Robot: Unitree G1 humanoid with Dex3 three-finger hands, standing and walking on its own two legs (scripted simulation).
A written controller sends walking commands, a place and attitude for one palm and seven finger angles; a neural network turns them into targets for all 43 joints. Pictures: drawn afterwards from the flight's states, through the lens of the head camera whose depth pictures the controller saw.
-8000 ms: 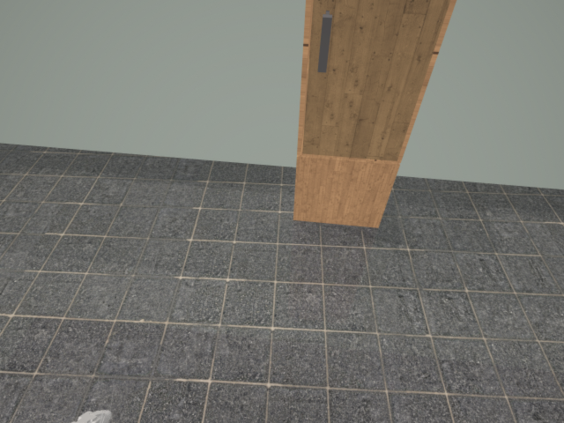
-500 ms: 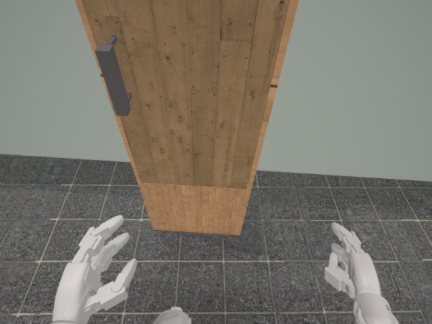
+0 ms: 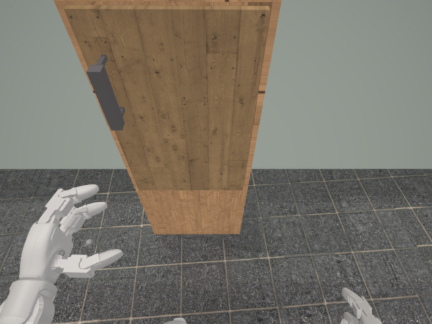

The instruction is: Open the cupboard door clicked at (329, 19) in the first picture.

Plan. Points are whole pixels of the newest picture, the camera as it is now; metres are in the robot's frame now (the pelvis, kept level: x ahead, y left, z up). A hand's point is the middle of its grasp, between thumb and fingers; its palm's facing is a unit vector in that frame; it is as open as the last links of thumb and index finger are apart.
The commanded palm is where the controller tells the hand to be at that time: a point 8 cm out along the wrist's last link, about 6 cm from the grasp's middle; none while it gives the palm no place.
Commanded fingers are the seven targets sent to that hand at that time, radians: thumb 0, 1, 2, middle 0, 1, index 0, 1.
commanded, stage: raise the hand with hooked fingers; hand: left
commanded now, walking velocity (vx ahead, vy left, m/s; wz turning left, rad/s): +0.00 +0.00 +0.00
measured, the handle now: (110, 93) +0.54 +0.26 +0.13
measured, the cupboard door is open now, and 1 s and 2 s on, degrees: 0 0 0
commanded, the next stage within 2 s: move the hooked fingers beside the handle in 1.14 s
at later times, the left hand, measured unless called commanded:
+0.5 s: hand (39, 197) +0.28 +0.28 +0.13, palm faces +0.09 -0.99 -0.06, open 13.9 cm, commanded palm +0.25 +0.33 +0.13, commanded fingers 0.00 -0.50 0.30 -0.30 -1.20 -0.30 -1.20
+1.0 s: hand (41, 181) +0.30 +0.28 +0.15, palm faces +0.09 -1.00 -0.04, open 14.0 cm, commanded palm +0.26 +0.33 +0.15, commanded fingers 0.00 -0.50 0.30 -0.30 -1.20 -0.30 -1.20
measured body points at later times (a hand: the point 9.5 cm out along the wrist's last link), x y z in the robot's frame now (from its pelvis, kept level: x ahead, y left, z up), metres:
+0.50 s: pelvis +0.01 +0.02 +0.02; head +0.01 +0.02 +0.47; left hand +0.27 +0.34 +0.14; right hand +0.19 -0.20 -0.05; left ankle +0.03 +0.11 -0.70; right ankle -0.01 -0.08 -0.70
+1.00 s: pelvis +0.01 +0.01 +0.03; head +0.01 +0.01 +0.48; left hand +0.29 +0.34 +0.15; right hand +0.16 -0.24 -0.05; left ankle +0.03 +0.11 -0.70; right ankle -0.01 -0.08 -0.70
